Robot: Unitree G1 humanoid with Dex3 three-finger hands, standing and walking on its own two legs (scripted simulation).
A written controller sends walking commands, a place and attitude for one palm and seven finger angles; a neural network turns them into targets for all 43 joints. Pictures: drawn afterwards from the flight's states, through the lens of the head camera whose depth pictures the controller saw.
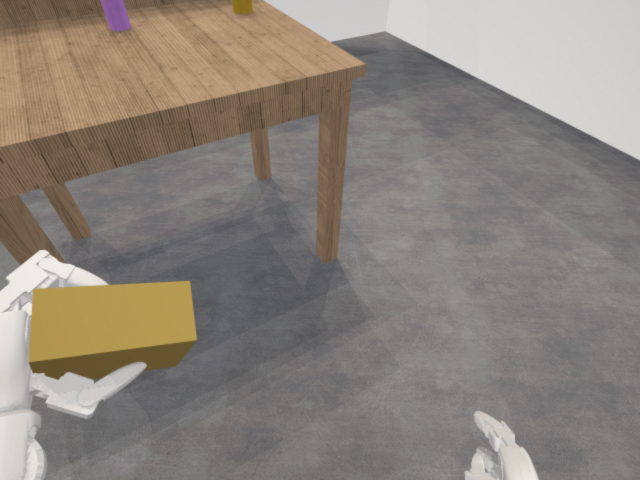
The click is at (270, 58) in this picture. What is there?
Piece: table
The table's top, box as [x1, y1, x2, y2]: [0, 0, 365, 163]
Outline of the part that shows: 365,64 262,0 252,0 253,10 250,13 246,14 235,13 232,10 231,0 201,0 126,10 130,20 131,27 123,31 111,30 108,26 104,13 0,26 0,163 363,76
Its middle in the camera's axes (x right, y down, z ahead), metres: -0.50 -0.53 +1.11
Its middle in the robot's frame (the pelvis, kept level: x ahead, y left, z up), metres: +1.17 +0.57 +0.03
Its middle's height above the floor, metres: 0.81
